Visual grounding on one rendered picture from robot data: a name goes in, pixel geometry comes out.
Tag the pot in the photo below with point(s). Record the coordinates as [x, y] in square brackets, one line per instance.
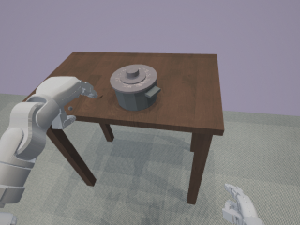
[138, 101]

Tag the left robot upper arm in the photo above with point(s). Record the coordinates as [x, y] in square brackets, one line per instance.
[7, 218]

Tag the robot left hand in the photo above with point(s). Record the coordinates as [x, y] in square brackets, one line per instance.
[63, 89]

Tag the table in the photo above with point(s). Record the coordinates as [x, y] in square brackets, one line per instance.
[189, 101]

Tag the left robot forearm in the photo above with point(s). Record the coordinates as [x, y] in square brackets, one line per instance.
[22, 143]

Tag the robot right hand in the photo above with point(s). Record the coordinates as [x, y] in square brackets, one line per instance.
[235, 212]

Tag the lid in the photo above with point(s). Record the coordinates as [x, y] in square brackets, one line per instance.
[120, 82]

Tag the knob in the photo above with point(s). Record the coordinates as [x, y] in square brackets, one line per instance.
[132, 72]

